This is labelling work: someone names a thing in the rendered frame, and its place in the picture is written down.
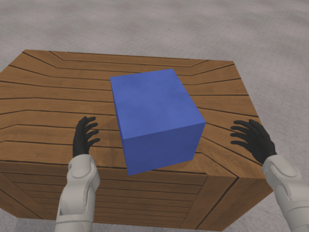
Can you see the pedestal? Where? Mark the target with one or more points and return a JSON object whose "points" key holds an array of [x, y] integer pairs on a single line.
{"points": [[43, 96]]}

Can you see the carton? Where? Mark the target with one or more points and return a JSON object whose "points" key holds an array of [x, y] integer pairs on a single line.
{"points": [[159, 123]]}

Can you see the right robot forearm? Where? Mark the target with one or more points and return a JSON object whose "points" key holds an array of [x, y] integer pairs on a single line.
{"points": [[291, 193]]}

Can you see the robot left hand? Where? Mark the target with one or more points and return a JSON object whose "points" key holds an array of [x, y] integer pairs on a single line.
{"points": [[80, 141]]}

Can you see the robot right hand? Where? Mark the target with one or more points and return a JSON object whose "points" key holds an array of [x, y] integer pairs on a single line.
{"points": [[257, 138]]}

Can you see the left robot forearm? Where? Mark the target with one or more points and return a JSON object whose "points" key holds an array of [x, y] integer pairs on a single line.
{"points": [[77, 201]]}

